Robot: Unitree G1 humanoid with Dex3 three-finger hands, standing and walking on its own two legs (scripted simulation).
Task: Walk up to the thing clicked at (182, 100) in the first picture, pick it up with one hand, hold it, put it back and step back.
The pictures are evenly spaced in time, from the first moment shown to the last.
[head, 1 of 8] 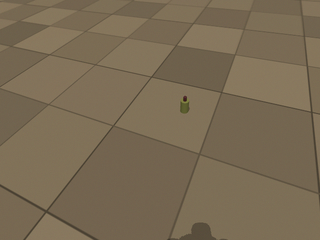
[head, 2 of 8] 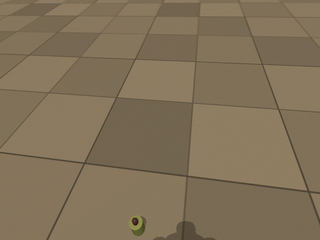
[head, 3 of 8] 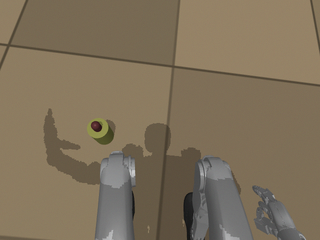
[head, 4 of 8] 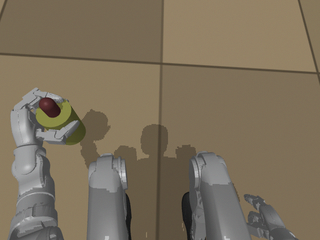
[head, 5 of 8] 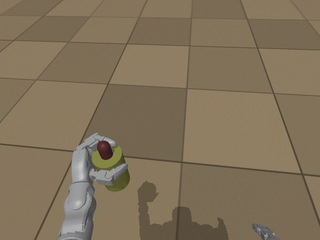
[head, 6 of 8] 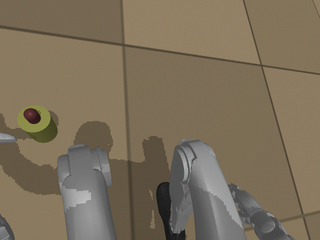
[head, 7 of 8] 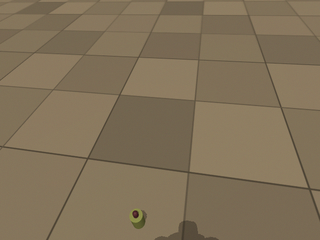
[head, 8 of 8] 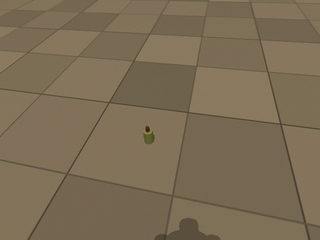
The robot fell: no
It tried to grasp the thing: yes
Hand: left
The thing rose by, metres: 0.67
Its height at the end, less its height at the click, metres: +0.00
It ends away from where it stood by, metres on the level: 0.01
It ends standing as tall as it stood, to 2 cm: yes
